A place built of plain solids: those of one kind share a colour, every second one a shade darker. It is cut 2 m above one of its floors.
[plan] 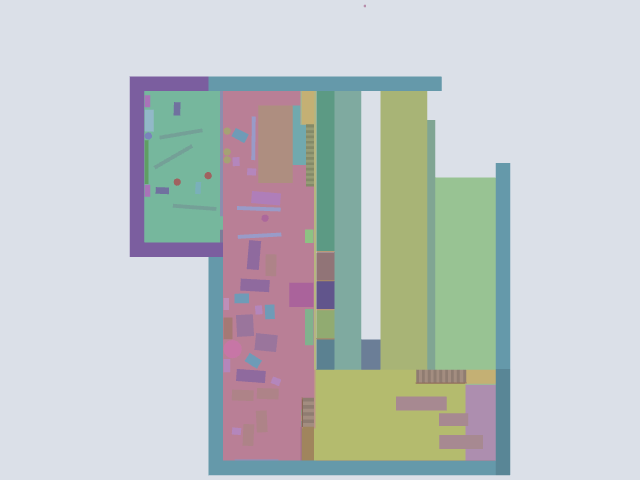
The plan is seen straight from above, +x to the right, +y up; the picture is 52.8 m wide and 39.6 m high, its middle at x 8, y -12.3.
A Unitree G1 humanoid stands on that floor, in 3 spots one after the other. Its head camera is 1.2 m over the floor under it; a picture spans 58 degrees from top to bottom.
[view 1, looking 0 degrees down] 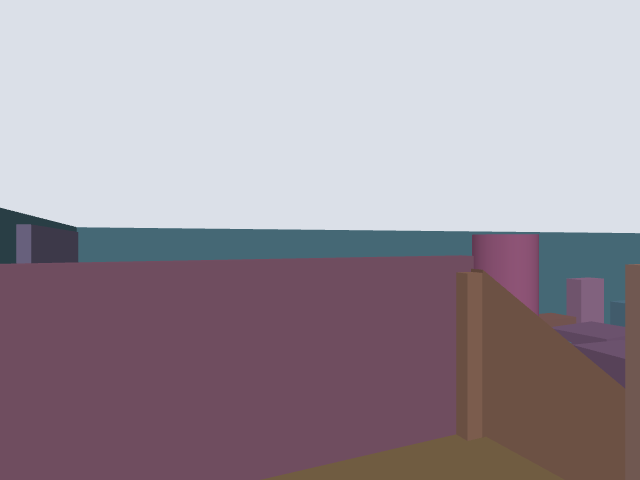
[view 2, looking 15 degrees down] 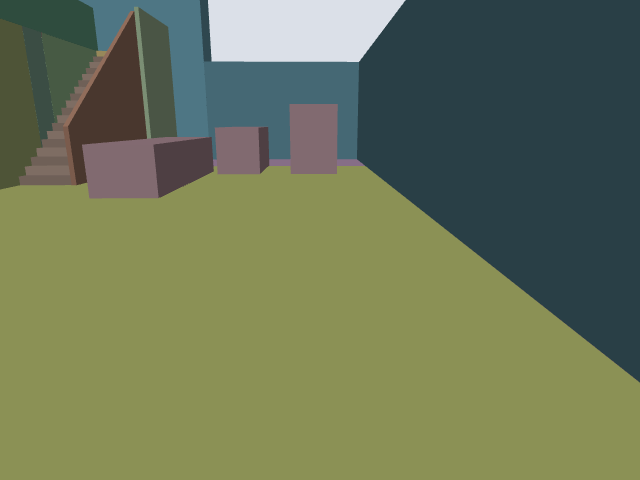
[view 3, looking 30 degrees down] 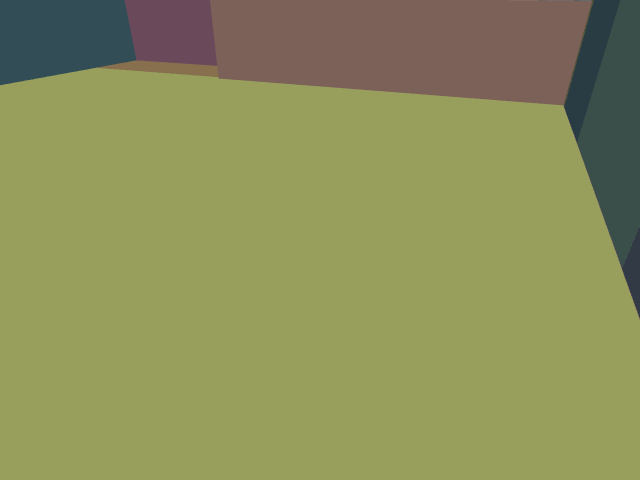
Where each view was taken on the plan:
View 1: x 8.60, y -29.70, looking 156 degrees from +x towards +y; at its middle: wall_timber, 9.42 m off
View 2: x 7.05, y -28.93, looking -1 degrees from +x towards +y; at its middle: floor_chainfloor0a_concrete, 4.64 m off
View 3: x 13.63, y -23.72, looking -158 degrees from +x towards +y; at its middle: floor_chainfloor0a_concrete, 2.40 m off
